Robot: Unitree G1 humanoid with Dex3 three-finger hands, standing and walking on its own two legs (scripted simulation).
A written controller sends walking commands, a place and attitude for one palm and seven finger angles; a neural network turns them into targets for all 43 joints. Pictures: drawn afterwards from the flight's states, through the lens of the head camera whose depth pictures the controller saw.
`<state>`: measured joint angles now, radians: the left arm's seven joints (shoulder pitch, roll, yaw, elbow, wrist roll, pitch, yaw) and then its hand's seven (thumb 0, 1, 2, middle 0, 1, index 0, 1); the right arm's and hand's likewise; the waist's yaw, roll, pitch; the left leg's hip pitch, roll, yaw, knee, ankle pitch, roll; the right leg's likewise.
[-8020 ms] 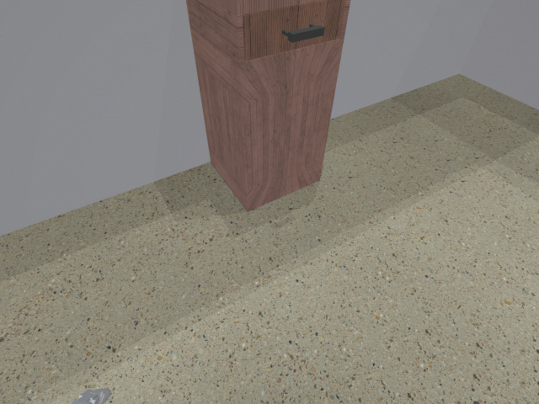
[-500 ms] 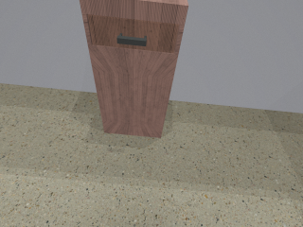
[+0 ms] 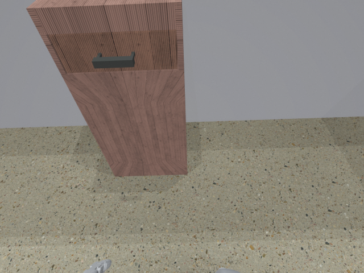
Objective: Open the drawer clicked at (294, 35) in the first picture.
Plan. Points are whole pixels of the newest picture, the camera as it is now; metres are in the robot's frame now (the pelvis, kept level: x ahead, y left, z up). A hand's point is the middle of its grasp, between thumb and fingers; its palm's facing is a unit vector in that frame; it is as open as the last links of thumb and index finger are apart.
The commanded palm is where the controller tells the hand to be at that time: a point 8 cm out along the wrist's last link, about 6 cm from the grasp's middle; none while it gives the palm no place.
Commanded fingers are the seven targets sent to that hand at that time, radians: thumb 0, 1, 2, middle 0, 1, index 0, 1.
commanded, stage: take the last steps up to it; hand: left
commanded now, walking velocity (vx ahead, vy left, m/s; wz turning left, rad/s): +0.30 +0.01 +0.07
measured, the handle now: (115, 58) +0.75 +0.24 +0.08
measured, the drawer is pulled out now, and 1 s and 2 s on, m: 0.00 0.00 0.00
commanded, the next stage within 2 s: come to a stop and stand still in 0.52 s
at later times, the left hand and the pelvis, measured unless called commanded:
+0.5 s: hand out of the picture +0.04 +0.15 -0.15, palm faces +0.19 -0.97 -0.13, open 7.3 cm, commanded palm none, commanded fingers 0.00 0.90 0.90 -0.20 -0.30 -0.20 -0.30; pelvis +0.14 +0.01 +0.02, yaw +3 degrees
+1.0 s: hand (127, 220) +0.28 +0.17 -0.14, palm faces +0.05 -0.96 -0.27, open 7.3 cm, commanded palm none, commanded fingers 0.00 0.90 0.90 -0.20 -0.30 -0.20 -0.30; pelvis +0.20 -0.02 +0.01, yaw +3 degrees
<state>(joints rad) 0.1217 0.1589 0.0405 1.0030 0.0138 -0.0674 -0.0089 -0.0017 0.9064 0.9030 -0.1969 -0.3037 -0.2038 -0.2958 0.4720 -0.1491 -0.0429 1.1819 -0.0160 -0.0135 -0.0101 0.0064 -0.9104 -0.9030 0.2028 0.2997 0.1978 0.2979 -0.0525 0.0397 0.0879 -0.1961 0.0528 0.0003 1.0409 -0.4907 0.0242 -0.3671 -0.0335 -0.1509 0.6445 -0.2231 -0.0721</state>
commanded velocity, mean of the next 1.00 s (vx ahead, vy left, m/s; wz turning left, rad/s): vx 0.05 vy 0.02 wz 0.02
